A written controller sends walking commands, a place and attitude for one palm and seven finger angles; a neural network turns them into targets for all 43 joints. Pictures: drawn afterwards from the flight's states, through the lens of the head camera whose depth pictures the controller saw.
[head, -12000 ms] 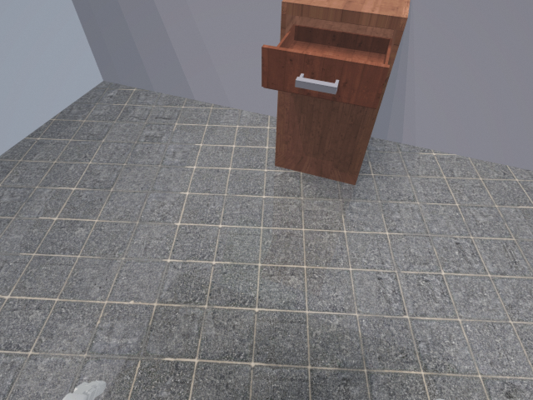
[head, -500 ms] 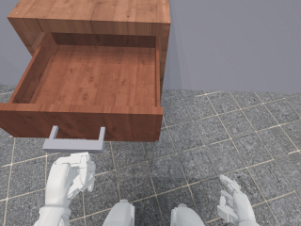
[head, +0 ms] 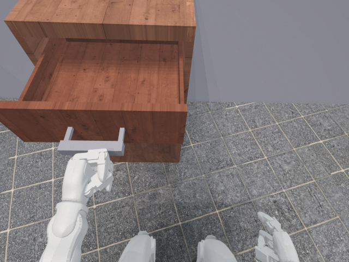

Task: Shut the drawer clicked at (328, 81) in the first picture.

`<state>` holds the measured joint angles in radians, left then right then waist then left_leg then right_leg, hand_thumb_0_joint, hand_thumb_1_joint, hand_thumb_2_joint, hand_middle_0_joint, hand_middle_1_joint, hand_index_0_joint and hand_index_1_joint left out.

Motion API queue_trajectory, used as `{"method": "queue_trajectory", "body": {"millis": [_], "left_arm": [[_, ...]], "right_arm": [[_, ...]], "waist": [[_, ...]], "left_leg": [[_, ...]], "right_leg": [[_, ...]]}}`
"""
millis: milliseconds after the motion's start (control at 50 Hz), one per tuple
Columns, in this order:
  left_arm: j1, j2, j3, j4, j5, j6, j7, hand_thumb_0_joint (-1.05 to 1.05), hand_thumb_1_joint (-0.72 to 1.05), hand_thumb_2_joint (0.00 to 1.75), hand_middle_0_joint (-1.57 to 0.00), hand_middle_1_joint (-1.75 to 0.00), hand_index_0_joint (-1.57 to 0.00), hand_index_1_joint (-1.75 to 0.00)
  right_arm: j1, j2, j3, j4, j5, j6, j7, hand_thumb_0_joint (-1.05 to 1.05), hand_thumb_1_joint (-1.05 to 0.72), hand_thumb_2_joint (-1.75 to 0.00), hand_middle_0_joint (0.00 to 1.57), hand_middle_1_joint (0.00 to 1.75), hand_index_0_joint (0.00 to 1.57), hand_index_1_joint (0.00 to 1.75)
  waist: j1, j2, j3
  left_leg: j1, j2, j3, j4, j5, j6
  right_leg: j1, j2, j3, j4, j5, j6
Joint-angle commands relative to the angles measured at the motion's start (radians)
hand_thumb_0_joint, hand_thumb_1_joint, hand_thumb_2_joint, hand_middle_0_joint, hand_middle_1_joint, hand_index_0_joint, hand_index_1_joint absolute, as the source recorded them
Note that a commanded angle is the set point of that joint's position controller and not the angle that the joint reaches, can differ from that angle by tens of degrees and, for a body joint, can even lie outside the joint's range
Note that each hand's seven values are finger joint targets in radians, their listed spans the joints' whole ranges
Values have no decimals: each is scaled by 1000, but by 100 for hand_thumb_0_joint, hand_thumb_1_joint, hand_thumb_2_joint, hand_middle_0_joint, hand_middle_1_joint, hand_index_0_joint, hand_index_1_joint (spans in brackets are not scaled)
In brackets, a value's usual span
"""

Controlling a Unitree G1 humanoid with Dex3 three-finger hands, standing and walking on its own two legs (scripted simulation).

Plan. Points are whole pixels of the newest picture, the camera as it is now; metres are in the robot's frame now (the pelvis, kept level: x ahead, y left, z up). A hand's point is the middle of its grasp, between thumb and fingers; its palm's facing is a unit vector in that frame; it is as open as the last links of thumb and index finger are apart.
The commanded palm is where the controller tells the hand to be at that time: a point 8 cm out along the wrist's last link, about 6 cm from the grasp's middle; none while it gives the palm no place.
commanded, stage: push the drawer shut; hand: left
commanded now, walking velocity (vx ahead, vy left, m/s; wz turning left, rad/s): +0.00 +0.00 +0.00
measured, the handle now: (94, 139) +0.37 +0.20 +0.04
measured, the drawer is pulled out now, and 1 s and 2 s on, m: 0.22 0.10 0.00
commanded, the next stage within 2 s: none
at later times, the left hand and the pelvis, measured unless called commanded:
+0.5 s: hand (113, 154) +0.34 +0.15 +0.04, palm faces +0.01 -1.00 -0.04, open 3.1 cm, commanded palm +0.33 +0.20 +0.05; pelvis +0.00 +0.00 +0.00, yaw +0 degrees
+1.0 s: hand (118, 124) +0.42 +0.15 +0.04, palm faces +0.03 -1.00 -0.04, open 3.1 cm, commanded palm +0.39 +0.20 +0.05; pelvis +0.00 +0.00 +0.01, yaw -1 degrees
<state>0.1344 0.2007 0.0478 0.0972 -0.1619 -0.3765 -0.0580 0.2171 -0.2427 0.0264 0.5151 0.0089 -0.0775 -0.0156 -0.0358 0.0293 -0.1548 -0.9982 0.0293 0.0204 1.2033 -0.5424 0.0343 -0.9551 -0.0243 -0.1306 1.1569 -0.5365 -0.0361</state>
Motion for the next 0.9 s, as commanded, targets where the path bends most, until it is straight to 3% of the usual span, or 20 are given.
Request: {"method": "queue_trajectory", "body": {"millis": [0, 140, 180, 260, 280, 380, 460, 580, 600, 640, 660, 720, 760, 780, 820, 880], "left_arm": [[-175, 91, 75, -155, -20, -54, 4, 0, 90, 90, -140, -160, -140, -160], [-278, 84, 72, -90, -13, -82, 9, 0, 90, 90, -140, -160, -140, -160], [-299, 112, 96, -63, -11, -86, 9, 0, 90, 90, -140, -160, -140, -160], [-304, 93, 82, -71, -8, -98, 5, 0, 90, 90, -140, -160, -140, -160], [-344, 92, 69, -62, -4, -97, 7, 0, 90, 90, -140, -160, -140, -160], [-478, 116, 88, 7, 5, -108, 22, 0, 90, 90, -140, -160, -140, -160], [-560, 92, 67, 45, 13, -118, 25, 0, 90, 90, -140, -160, -140, -160], [-637, 141, 111, 124, 14, -109, 25, 0, 90, 90, -140, -160, -140, -160], [-651, 116, 94, 138, 13, -108, 22, 0, 90, 90, -140, -160, -140, -160], [-696, 122, 101, 165, 11, -107, 22, 0, 90, 90, -140, -160, -140, -160], [-692, 150, 136, 189, 9, -106, 27, 0, 90, 90, -140, -160, -140, -160], [-745, 155, 141, 234, 15, -115, 28, 0, 90, 90, -140, -160, -140, -160], [-800, 170, 155, 287, 15, -119, 27, 0, 90, 90, -140, -160, -140, -160], [-821, 195, 173, 312, 19, -124, 25, 0, 90, 90, -140, -160, -140, -160], [-862, 183, 169, 349, 20, -132, 21, 0, 90, 90, -140, -160, -140, -160], [-912, 212, 190, 383, 24, -140, 15, 0, 90, 90, -140, -160, -140, -160]], "right_arm": [[-7, -136, -58, -128, 2, -44, -14, 0, -90, -90, 20, 30, 20, 30], [-4, -137, -61, -110, 0, -35, -6, 0, -90, -90, 20, 30, 20, 30], [3, -142, -62, -101, -1, -31, -5, 0, -90, -90, 20, 30, 20, 30], [3, -138, -65, -104, -1, -23, 2, 0, -90, -90, 20, 30, 20, 30], [5, -141, -63, -98, 0, -21, 1, 0, -90, -90, 20, 30, 20, 30], [14, -148, -64, -72, -1, -12, -4, 0, -90, -90, 20, 30, 20, 30], [16, -146, -64, -58, 1, -9, -4, 0, -90, -90, 20, 30, 20, 30], [36, -155, -64, -45, 1, 3, -7, 0, -90, -90, 20, 30, 20, 30], [36, -150, -63, -42, 1, 5, -6, 0, -90, -90, 20, 30, 20, 30], [43, -151, -62, -34, 1, 9, -5, 0, -90, -90, 20, 30, 20, 30], [47, -153, -64, -33, 2, 12, -5, 0, -90, -90, 20, 30, 20, 30], [56, -152, -63, -27, 1, 18, -3, 0, -90, -90, 20, 30, 20, 30], [63, -152, -60, -16, 1, 20, -4, 0, -90, -90, 20, 30, 20, 30], [71, -156, -59, -15, 0, 21, -6, 0, -90, -90, 20, 30, 20, 30], [77, -154, -60, -5, 0, 24, -5, 0, -90, -90, 20, 30, 20, 30], [97, -161, -62, 0, -5, 28, -3, 0, -90, -90, 20, 30, 20, 30]], "waist": [[-13, -15, -295], [-16, 10, -299], [-17, -3, -303], [-2, 34, -336], [-17, 40, -326], [-40, -19, -296], [-40, 19, -334], [-36, 15, -366], [-44, 16, -378], [-47, 23, -363], [-38, 3, -364], [-47, 12, -359], [-60, -22, -331], [-60, -14, -323], [-67, -3, -329], [-68, 30, -364]], "left_leg": [[200, -23, -54, -180, 276, -8], [230, -21, -55, -189, 292, -12], [224, -19, -57, -187, 307, -10], [267, -19, -55, -200, 347, -18], [271, -16, -60, -197, 352, -16], [234, -16, -65, -191, 281, -11], [267, -16, -68, -195, 279, -15], [276, -15, -69, -201, 301, -15], [286, -15, -64, -198, 305, -14], [283, -15, -66, -204, 300, -18], [265, -16, -61, -204, 290, -17], [257, -17, -58, -205, 290, -16], [217, -19, -52, -201, 250, -12], [209, -19, -55, -202, 249, -11], [221, -20, -52, -200, 253, -12], [241, -20, -57, -197, 291, -13]], "right_leg": [[220, 25, 90, -177, 267, 12], [204, 24, 88, -175, 277, 10], [210, 26, 89, -171, 292, 9], [223, 23, 86, -166, 323, 7], [200, 25, 83, -162, 319, 6], [180, 26, 91, -175, 261, 11], [162, 24, 90, -170, 251, 11], [179, 29, 93, -172, 269, 9], [179, 28, 94, -176, 279, 13], [175, 28, 93, -180, 275, 12], [192, 29, 98, -184, 271, 12], [190, 30, 100, -185, 276, 13], [196, 30, 109, -197, 251, 16], [191, 33, 109, -193, 248, 14], [175, 32, 109, -191, 253, 15], [174, 34, 105, -180, 283, 11]]}}
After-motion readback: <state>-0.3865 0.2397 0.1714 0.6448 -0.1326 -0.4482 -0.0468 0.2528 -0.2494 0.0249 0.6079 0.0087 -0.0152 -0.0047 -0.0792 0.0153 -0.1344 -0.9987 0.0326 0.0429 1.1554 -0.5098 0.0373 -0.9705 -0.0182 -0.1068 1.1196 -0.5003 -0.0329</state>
